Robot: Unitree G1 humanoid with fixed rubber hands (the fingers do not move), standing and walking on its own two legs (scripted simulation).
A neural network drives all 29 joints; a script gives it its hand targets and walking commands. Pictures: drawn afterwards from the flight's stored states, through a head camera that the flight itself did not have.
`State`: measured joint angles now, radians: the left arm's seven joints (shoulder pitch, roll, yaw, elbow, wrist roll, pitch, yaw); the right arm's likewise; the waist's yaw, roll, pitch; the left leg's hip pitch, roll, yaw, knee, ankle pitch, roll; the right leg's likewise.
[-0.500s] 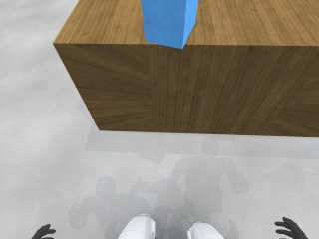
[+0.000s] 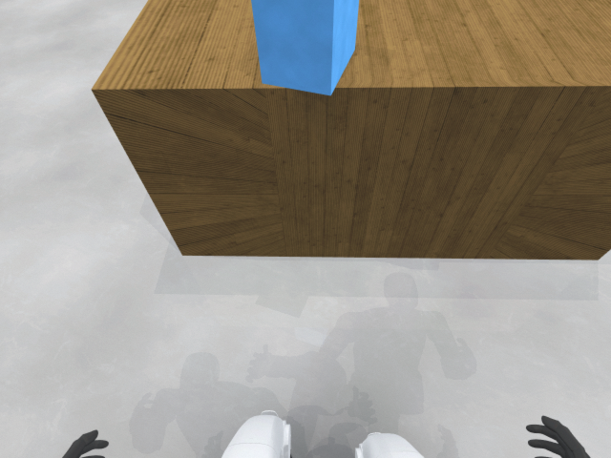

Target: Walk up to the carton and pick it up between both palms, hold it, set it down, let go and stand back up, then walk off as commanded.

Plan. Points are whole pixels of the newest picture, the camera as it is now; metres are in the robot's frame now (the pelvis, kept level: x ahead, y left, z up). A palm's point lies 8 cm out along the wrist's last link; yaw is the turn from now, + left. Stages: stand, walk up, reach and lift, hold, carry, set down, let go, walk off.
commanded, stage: walk off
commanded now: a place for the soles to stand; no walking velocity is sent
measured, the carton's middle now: (309, 14) +0.94 +0.01 +0.10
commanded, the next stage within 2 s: stand in 0.62 s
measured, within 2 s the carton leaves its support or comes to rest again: neither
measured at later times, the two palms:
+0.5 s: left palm out of the picture +0.08 +0.34 -0.07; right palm out of the picture +0.11 -0.30 -0.09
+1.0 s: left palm out of the picture +0.09 +0.33 -0.08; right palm out of the picture +0.11 -0.32 -0.07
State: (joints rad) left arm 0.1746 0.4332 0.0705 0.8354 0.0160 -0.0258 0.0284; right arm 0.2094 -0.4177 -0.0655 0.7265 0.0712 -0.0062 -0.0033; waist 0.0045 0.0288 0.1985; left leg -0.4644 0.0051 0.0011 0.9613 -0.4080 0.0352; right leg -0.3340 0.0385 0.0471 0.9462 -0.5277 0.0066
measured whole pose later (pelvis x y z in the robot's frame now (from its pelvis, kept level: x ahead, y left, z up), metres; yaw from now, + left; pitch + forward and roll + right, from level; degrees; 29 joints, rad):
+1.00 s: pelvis +0.00 +0.00 +0.01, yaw +0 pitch -4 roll -1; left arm 0.18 0.43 0.07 0.90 0.01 -0.05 0.02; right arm 0.21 -0.41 -0.06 0.73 0.07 -0.04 0.00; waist -0.01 0.02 0.13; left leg -0.46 -0.01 -0.01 0.90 -0.37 0.04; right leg -0.33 0.03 0.05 0.91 -0.50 0.01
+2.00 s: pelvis +0.00 +0.00 +0.01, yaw +0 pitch -4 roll -1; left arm 0.18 0.43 0.07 0.94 0.01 -0.04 0.01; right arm 0.21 -0.41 -0.05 0.73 0.07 -0.04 0.00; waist 0.00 0.02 0.11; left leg -0.46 -0.01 -0.01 0.90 -0.37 0.03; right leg -0.33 0.03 0.05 0.90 -0.50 0.01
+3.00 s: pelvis +0.00 +0.00 +0.01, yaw +0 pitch -4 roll -1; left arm 0.18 0.43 0.06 0.95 0.01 -0.04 0.01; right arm 0.21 -0.41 -0.04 0.73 0.07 -0.04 -0.01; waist 0.00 0.02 0.10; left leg -0.46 -0.01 -0.01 0.89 -0.37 0.03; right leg -0.33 0.03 0.05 0.90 -0.50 0.01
